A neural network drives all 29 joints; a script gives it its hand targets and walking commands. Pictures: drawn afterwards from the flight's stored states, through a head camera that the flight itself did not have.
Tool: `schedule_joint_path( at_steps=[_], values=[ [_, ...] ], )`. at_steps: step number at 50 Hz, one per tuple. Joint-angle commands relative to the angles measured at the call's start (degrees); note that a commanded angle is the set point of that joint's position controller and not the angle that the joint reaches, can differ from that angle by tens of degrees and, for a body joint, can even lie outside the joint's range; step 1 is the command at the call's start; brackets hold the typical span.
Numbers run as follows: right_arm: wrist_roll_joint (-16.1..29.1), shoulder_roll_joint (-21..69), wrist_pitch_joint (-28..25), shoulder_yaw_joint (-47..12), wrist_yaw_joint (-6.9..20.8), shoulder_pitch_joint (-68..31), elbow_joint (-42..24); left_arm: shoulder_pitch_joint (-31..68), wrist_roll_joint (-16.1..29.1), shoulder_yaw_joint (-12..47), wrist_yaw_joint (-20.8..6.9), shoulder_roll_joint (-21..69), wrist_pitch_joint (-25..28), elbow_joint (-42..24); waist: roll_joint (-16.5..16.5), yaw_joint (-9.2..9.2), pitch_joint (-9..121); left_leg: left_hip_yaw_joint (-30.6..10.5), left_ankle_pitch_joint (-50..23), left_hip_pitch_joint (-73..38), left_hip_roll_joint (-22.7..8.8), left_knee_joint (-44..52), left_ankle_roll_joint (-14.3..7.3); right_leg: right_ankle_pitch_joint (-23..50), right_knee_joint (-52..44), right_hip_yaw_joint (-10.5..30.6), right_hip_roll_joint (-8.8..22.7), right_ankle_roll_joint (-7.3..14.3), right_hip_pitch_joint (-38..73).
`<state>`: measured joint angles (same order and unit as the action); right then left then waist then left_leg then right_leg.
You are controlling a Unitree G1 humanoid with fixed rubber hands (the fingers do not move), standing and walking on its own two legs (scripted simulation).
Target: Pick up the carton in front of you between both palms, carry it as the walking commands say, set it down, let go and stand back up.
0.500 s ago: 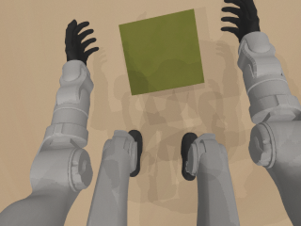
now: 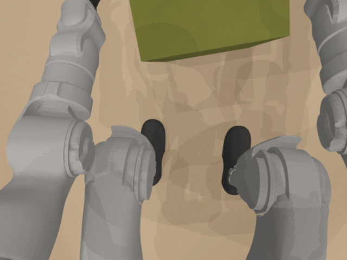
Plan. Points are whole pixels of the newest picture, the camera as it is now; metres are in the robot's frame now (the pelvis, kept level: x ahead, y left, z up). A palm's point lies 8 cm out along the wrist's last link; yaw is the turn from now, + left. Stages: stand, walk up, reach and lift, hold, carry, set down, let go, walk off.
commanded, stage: reach and lift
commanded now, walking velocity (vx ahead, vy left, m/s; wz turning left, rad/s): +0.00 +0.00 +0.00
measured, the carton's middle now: out of the picture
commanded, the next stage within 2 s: none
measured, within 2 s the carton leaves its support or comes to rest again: leaves its support in 0.78 s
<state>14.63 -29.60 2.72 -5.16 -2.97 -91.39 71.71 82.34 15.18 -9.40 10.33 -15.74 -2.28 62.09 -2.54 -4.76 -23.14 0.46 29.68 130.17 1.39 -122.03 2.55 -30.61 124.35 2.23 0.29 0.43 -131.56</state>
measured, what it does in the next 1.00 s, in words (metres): stands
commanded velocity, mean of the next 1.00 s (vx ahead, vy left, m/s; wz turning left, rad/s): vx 0.00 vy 0.00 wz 0.00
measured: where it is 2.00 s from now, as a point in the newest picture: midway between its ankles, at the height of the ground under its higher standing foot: (190, 167)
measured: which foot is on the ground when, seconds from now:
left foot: down 0.00-1.00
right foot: down 0.00-1.00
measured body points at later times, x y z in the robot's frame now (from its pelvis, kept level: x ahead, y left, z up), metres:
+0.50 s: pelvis +0.00 +0.00 +0.00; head +0.38 -0.02 +0.24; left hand +0.55 +0.15 -0.18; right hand +0.58 -0.15 -0.19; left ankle +0.13 +0.12 -0.34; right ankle +0.12 -0.12 -0.34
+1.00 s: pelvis +0.01 +0.01 +0.01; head +0.33 -0.05 +0.32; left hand +0.54 +0.14 -0.09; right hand +0.55 -0.17 -0.11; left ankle +0.13 +0.13 -0.34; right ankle +0.12 -0.12 -0.34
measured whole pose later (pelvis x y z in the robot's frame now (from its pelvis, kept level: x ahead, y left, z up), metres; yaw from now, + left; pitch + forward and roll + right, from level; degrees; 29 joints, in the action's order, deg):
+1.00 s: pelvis +0.01 +0.01 +0.01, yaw -3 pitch +40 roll +2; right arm 1.7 -14.0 17.1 6.8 -5.5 -73.5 50.8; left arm 65.9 3.4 -24.4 10.1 -3.1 -14.3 41.2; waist -3.5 -3.2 -5.4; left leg -2.5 32.5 129.4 4.0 -122.0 4.4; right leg -31.6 122.8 2.0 -1.8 -0.8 -130.8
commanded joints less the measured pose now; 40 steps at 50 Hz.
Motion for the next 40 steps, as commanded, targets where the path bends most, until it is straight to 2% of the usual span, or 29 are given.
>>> schedule_joint_path(
  at_steps=[1,3,5,9,12,18,21,24,25,27,29,32,36,40],
  values=[
    [0.8,-5.9,-1.5,-1.1,-0.9,-17.7,-7.9,10.5,4.0,2.8,-0.3,-3.2,1.5,-4.8,11.2,1.01,80.9,3.6,-19.3,-33.9,1.1,5.8,1.1,19.5,-7.4,-0.6,0.3,-0.6,47.1],
    [-0.2,-4.5,-1.2,-0.3,-1.0,-16.5,-9.0,9.7,3.8,2.5,-0.3,-3.8,1.6,-5.6,12.0,1.29,80.3,3.6,-19.6,-33.3,1.4,5.6,1.2,20.1,-7.3,-0.9,0.0,-0.9,46.9],
    [-0.6,-3.4,-1.2,0.2,-1.0,-15.1,-9.9,7.9,3.0,1.8,0.0,-4.0,2.0,-5.2,11.4,0.58,80.7,4.0,-20.7,-33.5,1.7,5.5,1.3,21.0,-7.2,-0.8,-0.3,-1.0,46.5],
    [-1.5,-1.2,-0.8,1.6,-0.5,-11.5,-6.9,6.2,0.1,-0.6,0.2,-4.4,2.2,-2.0,9.4,-0.48,72.5,3.7,-18.2,-29.2,1.9,6.2,1.2,18.0,-7.4,-0.4,-0.7,-1.2,40.3],
    [-2.2,-0.3,-0.9,2.6,-0.2,-10.7,-5.1,7.2,-2.0,-1.9,0.0,-4.0,2.6,-2.3,7.8,-0.71,68.5,3.5,-16.8,-28.4,1.7,6.8,1.2,15.9,-8.1,-0.1,-0.9,-1.2,35.9],
    [-1.6,1.6,-1.7,1.0,-0.3,-12.7,-3.8,10.3,-1.4,0.3,-0.4,0.3,2.7,-3.7,6.5,0.36,68.0,2.9,-16.1,-31.0,1.8,7.3,1.1,13.4,-9.1,-0.3,-1.1,-0.6,33.6],
    [-1.0,5.7,-2.1,-1.0,-0.2,-15.5,-4.7,13.4,-0.5,3.0,-0.8,5.6,2.8,-4.6,6.4,1.08,68.6,2.8,-15.6,-32.6,2.6,7.7,1.0,12.6,-9.4,-0.6,-1.7,-0.3,34.6],
    [-2.7,12.5,-1.9,-1.5,0.5,-17.5,-4.8,14.9,-2.3,2.2,-1.2,11.3,2.5,-3.6,6.6,1.45,68.2,2.9,-14.6,-33.9,3.7,7.6,0.9,11.7,-9.6,-0.8,-2.4,-0.1,35.1],
    [-3.4,16.4,-1.6,-1.5,1.3,-18.3,-4.3,15.9,-3.6,1.8,-1.8,14.3,2.2,-3.0,6.6,1.06,67.7,2.9,-14.3,-34.0,4.0,7.5,0.8,11.4,-9.6,-0.7,-2.8,0.0,34.6],
    [-3.8,35.6,-0.5,-4.5,5.8,-24.5,-5.6,24.5,-4.5,5.4,-6.4,32.6,0.9,-3.7,7.2,0.77,65.3,3.1,-13.2,-31.4,5.4,7.0,0.3,11.0,-9.2,-0.8,-3.9,0.4,33.0],
    [-6.3,47.8,1.1,-4.0,9.8,-25.3,-6.2,28.7,-6.4,5.8,-10.8,44.5,-1.1,-4.7,8.2,1.8,62.5,3.6,-11.7,-29.1,6.0,6.1,0.3,10.4,-8.6,-1.4,-4.5,0.5,31.7],
    [-8.0,56.9,3.1,-1.4,13.0,-22.1,-8.2,29.6,-8.2,4.9,-15.0,52.0,-3.7,-8.1,7.7,2.33,62.4,4.5,-11.1,-27.5,6.5,5.2,-0.4,11.2,-8.2,-2.5,-5.2,0.5,31.4],
    [-7.3,64.4,4.4,-2.1,14.6,-21.2,-14.4,29.9,-6.4,6.5,-17.0,59.3,-5.5,-13.2,7.2,2.78,71.7,4.9,-16.8,-30.7,6.9,4.1,-0.7,17.2,-7.2,-3.3,-5.6,1.0,34.6],
    [-3.5,69.7,5.7,-8.0,14.2,-27.1,-29.8,28.7,-2.9,10.9,-17.3,67.1,-7.9,-18.9,9.0,1.93,93.3,5.6,-25.2,-37.4,7.3,4.0,-0.3,26.5,-6.6,-4.7,-6.1,0.5,46.8]
  ],
)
